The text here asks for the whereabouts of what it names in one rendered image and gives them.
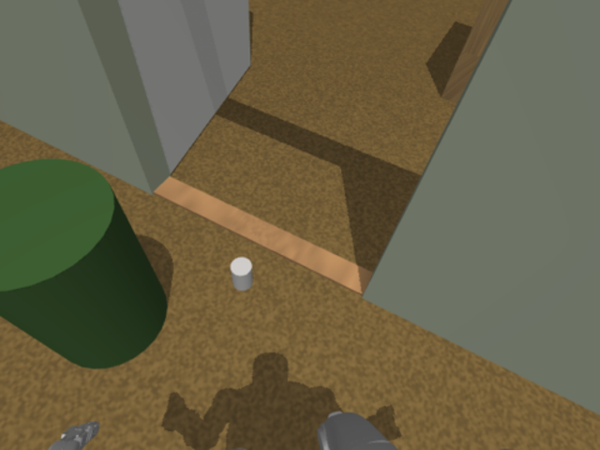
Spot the left robot hand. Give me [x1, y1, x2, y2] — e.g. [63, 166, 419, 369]
[48, 421, 99, 450]

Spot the can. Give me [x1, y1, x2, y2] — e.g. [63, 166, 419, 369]
[231, 257, 253, 291]

